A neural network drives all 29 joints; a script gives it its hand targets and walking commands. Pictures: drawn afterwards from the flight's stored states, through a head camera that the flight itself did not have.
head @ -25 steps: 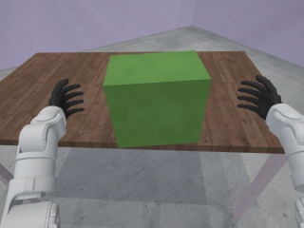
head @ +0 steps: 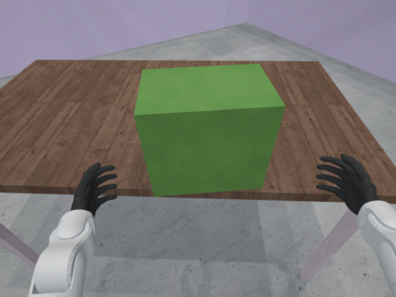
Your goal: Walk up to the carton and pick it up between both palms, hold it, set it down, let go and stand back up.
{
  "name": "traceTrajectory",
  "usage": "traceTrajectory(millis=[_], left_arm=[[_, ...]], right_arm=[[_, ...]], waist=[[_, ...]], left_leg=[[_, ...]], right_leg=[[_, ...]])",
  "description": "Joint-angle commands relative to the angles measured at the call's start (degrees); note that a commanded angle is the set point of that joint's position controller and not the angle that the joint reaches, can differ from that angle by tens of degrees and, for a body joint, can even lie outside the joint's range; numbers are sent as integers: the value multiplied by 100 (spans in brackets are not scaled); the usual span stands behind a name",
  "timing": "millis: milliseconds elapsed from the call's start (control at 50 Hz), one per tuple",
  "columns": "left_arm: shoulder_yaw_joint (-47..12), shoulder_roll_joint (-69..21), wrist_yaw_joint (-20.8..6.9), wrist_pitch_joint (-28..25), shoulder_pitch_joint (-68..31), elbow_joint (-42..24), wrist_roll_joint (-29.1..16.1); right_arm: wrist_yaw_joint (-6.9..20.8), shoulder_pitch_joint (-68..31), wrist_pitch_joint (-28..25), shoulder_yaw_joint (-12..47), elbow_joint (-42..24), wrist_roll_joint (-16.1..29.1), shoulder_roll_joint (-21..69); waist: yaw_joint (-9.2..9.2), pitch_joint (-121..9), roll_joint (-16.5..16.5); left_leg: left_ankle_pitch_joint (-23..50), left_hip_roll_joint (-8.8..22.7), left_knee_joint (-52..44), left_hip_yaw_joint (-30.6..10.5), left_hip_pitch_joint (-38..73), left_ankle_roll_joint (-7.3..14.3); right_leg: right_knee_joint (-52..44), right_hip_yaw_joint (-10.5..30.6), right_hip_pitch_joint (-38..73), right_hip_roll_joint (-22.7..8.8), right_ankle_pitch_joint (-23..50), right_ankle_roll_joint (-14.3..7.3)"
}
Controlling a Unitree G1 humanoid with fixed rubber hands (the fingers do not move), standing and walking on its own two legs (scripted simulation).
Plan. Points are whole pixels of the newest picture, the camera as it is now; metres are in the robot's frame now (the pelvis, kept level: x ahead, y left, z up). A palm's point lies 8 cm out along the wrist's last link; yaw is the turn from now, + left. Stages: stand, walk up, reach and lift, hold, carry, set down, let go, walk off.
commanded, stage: set down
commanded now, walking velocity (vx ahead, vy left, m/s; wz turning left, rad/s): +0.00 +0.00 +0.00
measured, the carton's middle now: (205, 132) +0.49 +0.04 +0.09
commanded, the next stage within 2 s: let go in 1.04 s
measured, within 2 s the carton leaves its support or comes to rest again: neither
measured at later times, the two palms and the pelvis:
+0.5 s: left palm (96, 248) +0.22 +0.24 +0.02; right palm (360, 254) +0.22 -0.25 +0.04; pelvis +0.01 -0.01 +0.00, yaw -2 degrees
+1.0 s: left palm (103, 266) +0.20 +0.23 -0.02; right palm (345, 283) +0.19 -0.24 -0.02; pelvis +0.02 +0.00 +0.00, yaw -1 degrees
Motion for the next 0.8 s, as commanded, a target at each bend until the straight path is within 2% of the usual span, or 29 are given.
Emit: traceTrajectory(millis=[0,20,100,180,220,260,300,320,360,420,520,600,640,680,740,780], left_arm=[[278,618,-15,-827,-388,-1184,61],[288,722,35,-1007,-679,-1313,-20],[120,632,145,-1605,-224,-1334,-117],[83,384,-1,-1760,595,-549,97],[118,399,-108,-1750,660,-176,157],[202,426,-154,-1776,629,-54,221],[281,521,-153,-1870,531,-199,226],[321,501,-156,-1950,683,-178,275],[282,524,-179,-2047,702,-160,268],[227,610,-183,-2177,757,-133,296],[-15,721,-86,-2417,752,-352,134],[-272,567,-110,-2336,926,0,140],[-340,501,-167,-2283,1043,100,157],[-418,336,-236,-2118,1106,453,245],[-386,323,-296,-2035,1078,519,319],[-341,310,-290,-2056,1054,537,357]], right_arm=[[86,-437,-682,-418,-1638,-153,-863],[100,-702,-785,-487,-1949,-212,-873],[168,-32,-1109,-710,-2189,-412,-814],[97,988,-1163,-454,-1747,-519,-578],[37,1117,-1141,-322,-1659,-535,-457],[3,1125,-1100,-237,-1602,-564,-369],[-29,1120,-1124,-233,-1842,-625,-288],[-43,1291,-1171,-208,-1872,-658,-209],[-75,1398,-1185,-139,-1917,-722,-88],[-125,1594,-1245,-79,-1947,-847,44],[-189,1711,-1437,-233,-2145,-1019,147],[-203,1975,-1390,-294,-1687,-1111,194],[-212,2105,-1361,-279,-1526,-1180,232],[-180,2130,-1251,-204,-1073,-1233,222],[-153,2047,-1182,-167,-957,-1317,254],[-126,1972,-1214,-163,-984,-1398,239]], waist=[[-30,-1284,0],[75,-1316,-33],[157,-1105,-132],[41,-571,-220],[-29,-395,-357],[2,-260,-343],[55,-364,-427],[127,-362,-444],[112,-407,-398],[173,-608,-163],[165,-870,124],[6,-579,304],[-76,-445,268],[-134,-180,277],[-122,24,137],[-40,-21,22]], left_leg=[[1686,-88,-369,75,527,-244],[1459,-94,-383,110,395,-235],[1206,-61,-422,100,317,-186],[1315,-69,-482,108,489,-164],[1306,-112,-510,143,475,-119],[1134,-125,-579,170,435,-74],[997,-149,-614,222,404,-38],[1037,-156,-604,228,405,-34],[1081,-188,-575,242,451,-61],[1229,-208,-497,264,515,-111],[1189,-195,-445,255,496,-209],[1162,-141,-451,226,516,-279],[1221,-129,-462,222,577,-286],[1235,-100,-517,194,585,-313],[1152,-103,-569,223,554,-288],[1147,-92,-602,229,510,-276]], right_leg=[[-184,2,556,254,903,-146],[-182,3,445,243,679,-158],[-230,56,300,191,472,-237],[-370,195,336,147,651,-230],[-459,269,312,104,712,-165],[-520,315,312,71,555,-132],[-546,352,346,38,370,-101],[-542,378,435,22,459,-95],[-565,394,505,8,541,-82],[-517,417,594,-5,763,-76],[-499,330,565,17,570,-92],[-546,234,445,52,410,-143],[-566,187,436,60,434,-163],[-624,141,473,74,353,-193],[-624,85,525,88,234,-195],[-600,45,654,104,253,-196]])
